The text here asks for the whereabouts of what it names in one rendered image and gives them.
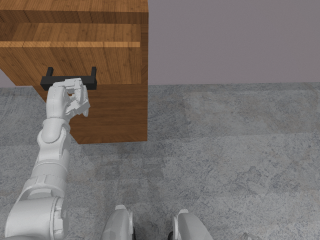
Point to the handle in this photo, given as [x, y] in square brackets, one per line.
[88, 80]

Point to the left robot upper arm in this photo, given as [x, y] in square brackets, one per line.
[43, 218]

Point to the robot right thigh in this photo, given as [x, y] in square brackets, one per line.
[186, 226]

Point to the robot left forearm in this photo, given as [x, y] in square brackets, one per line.
[51, 168]

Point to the robot thigh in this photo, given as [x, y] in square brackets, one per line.
[118, 226]
[186, 226]

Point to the robot left thigh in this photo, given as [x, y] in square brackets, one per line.
[118, 226]

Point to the cabinet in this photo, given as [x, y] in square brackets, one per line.
[118, 112]

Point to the drawer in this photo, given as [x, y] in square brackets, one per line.
[72, 49]

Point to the robot left hand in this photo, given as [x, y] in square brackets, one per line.
[58, 99]

